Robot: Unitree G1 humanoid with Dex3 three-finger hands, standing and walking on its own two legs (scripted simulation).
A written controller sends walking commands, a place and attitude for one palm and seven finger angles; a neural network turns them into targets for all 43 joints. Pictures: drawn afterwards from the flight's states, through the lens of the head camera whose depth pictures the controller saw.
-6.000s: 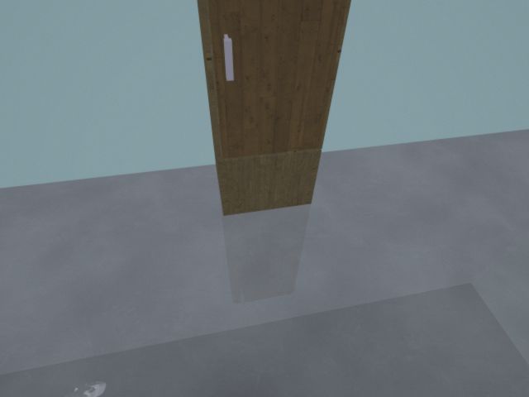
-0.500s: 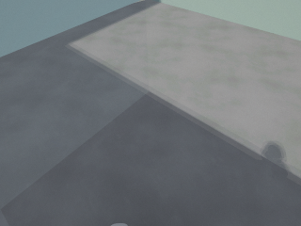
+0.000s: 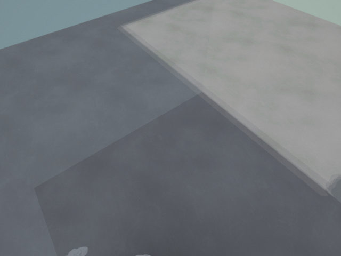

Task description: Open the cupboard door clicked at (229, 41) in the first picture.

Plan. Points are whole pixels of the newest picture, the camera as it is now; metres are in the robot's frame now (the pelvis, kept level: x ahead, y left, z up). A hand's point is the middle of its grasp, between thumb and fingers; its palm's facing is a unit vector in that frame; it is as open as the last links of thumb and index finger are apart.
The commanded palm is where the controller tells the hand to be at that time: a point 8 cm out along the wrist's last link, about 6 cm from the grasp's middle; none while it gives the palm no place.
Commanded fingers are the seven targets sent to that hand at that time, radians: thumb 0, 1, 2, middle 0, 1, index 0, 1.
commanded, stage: turn to face it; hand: left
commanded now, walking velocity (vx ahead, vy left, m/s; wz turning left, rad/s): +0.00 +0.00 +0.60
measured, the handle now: out of the picture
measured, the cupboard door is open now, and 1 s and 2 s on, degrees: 0 0 0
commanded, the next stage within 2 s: none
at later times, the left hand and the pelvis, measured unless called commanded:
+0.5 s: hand out of the picture -0.06 +0.23 -0.19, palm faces +0.38 -0.89 -0.24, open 7.4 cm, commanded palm none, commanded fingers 0.00 0.90 0.90 -0.20 -0.30 -0.20 -0.30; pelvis -0.03 +0.02 -0.01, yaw +20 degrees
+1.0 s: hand out of the picture -0.01 +0.20 -0.13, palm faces +0.59 -0.75 -0.30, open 7.4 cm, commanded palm none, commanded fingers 0.00 0.90 0.90 -0.20 -0.30 -0.20 -0.30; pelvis +0.01 -0.03 +0.00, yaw +38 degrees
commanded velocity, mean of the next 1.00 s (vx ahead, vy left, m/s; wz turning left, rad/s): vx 0.00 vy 0.00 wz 0.60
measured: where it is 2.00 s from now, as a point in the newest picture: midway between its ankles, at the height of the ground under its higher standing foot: outside the picture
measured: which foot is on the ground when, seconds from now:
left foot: down 0.00-0.02, up 0.04-0.42, down 0.44-0.88, up 0.90-1.00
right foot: up 0.00-0.00, down 0.02-0.44, up 0.46-0.86, down 0.88-1.00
